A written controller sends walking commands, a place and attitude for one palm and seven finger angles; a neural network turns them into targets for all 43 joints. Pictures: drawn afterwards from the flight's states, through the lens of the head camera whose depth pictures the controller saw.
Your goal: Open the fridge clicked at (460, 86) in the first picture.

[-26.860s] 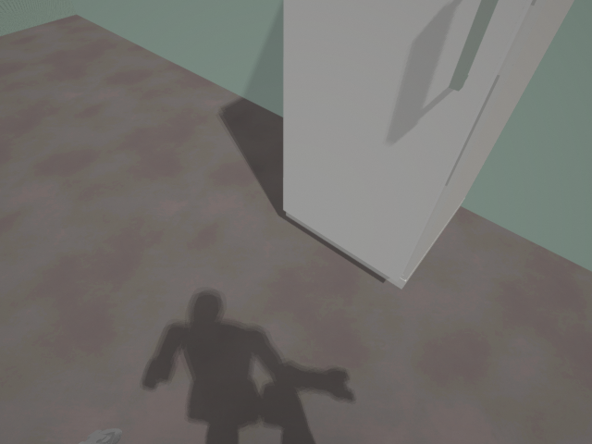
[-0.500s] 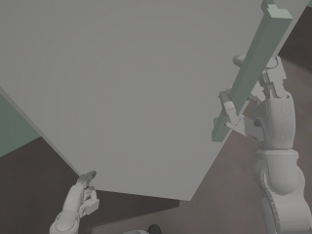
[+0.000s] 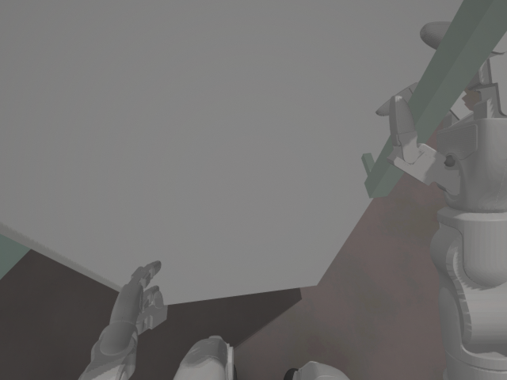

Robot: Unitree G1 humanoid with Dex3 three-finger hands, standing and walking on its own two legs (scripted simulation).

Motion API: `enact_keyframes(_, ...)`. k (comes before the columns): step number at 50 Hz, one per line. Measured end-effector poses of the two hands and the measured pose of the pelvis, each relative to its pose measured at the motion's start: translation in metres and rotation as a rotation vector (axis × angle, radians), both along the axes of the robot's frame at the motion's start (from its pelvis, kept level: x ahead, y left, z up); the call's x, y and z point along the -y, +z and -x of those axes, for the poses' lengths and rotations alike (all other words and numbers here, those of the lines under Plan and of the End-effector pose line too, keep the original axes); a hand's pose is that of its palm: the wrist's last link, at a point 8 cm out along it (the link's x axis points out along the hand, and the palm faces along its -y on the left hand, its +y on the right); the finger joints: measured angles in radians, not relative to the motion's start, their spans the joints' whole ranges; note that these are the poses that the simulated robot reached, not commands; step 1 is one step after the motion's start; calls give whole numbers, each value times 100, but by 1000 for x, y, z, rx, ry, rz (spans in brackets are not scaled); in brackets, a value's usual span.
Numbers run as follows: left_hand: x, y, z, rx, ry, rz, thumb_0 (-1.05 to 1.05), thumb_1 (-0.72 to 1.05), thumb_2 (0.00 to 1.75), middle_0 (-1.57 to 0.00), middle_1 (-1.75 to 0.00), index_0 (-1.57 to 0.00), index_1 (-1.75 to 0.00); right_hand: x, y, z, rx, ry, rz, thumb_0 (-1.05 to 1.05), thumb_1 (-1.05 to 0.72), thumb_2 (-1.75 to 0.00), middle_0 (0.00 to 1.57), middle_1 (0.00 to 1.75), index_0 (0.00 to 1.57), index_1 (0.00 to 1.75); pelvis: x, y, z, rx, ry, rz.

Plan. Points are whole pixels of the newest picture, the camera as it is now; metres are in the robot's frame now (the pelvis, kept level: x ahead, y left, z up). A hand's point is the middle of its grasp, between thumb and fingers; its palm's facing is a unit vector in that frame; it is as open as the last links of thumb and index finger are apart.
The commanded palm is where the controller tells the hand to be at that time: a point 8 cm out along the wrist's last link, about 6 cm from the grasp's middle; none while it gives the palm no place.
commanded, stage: walk backward, drawing the door open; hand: right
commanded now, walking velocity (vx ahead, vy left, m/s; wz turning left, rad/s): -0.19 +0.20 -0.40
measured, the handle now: (415, 96) +0.36 -0.11 +0.25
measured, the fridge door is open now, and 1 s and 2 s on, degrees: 52 59 55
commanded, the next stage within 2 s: stop walking and hold the door back in 0.28 s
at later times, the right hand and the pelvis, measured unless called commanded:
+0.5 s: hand (404, 156) +0.30 -0.10 +0.24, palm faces +0.36 +0.92 -0.12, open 7.1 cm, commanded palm +0.27 -0.13 +0.23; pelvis -0.02 +0.13 +0.01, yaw -8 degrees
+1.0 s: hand (410, 189) +0.27 -0.09 +0.25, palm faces +0.35 +0.93 -0.10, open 6.5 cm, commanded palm +0.25 -0.13 +0.23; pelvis -0.08 +0.14 +0.02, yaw -9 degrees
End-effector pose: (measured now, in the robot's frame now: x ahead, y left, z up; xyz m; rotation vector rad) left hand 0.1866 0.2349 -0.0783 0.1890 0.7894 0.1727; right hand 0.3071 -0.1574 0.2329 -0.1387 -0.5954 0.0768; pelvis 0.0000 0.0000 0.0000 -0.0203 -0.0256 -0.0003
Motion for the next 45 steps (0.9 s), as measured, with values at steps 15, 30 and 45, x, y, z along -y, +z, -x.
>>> enact_keyframes(15, -42, -3, -14, -24, -277, 96, 1, 91, 90, -20, -30, -26, -33, -13, 6, 35, -51, -348, 9, -11, -61, -83, 57, 144, 15, 122, -114, 9, 2, 38, -129, -78)
enact_keyframes(30, -128, 28, 29, -49, -105, -146, 1, 91, 90, -20, -30, -21, -31, -14, 5, 40, -30, -371, -59, -10, -59, -82, 60, 153, 24, 125, -121, 14, 37, 10, -132, -18)
enact_keyframes(45, -51, 16, 49, -26, -294, 36, 1, 91, 90, -21, -30, -21, -30, -17, 12, 69, -150, -374, -69, -5, -65, -77, 51, 147, 24, 133, -129, 25, 66, -13, -149, -41)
